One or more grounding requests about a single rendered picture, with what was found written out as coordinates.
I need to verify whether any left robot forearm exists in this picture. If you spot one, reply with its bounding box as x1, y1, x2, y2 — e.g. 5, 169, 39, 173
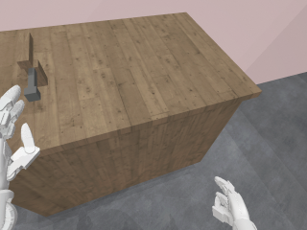
0, 189, 18, 230

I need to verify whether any robot right hand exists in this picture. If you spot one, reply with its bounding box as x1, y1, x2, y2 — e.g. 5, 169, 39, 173
212, 176, 250, 226

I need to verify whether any counter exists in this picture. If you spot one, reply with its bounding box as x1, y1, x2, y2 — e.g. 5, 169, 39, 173
0, 12, 262, 217

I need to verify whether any tap lever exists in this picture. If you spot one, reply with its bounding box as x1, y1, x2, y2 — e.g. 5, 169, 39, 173
24, 67, 41, 103

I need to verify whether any robot left hand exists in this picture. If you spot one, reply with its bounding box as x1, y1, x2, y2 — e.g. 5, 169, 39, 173
0, 85, 40, 191

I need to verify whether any right robot forearm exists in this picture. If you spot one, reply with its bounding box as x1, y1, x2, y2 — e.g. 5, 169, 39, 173
232, 218, 257, 230

